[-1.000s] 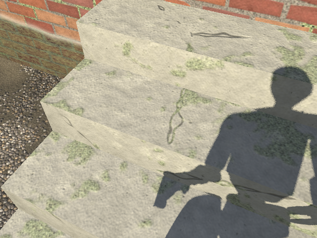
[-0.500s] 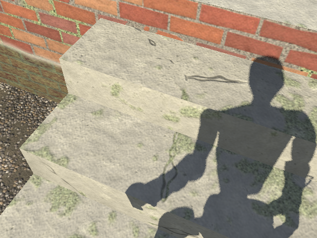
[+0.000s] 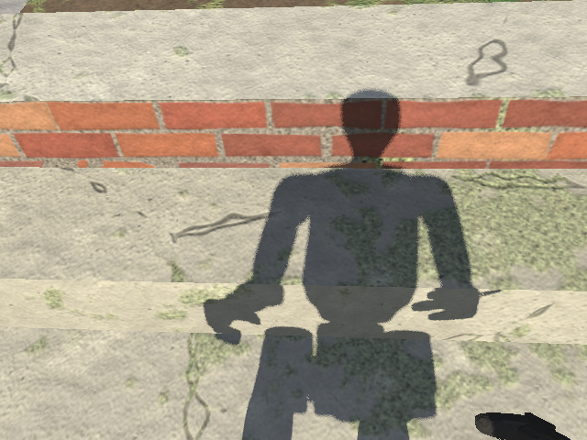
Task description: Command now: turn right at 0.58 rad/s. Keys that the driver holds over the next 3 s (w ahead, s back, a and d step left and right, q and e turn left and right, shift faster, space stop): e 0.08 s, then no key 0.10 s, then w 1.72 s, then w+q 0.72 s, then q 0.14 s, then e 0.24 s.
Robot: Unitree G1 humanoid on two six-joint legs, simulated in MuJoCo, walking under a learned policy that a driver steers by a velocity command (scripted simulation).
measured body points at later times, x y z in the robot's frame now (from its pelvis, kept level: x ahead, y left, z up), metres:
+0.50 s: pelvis +0.12 +0.03 +0.08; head +0.11 +0.05 +0.53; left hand +0.25 +0.25 -0.05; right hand +0.16 -0.22 -0.04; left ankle +0.11 +0.10 -0.66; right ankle +0.06 -0.07 -0.58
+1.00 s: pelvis +0.38 -0.04 +0.18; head +0.38 -0.03 +0.63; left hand +0.53 +0.18 +0.05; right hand +0.44 -0.30 +0.07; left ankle +0.30 +0.10 -0.29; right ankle +0.43 -0.12 -0.48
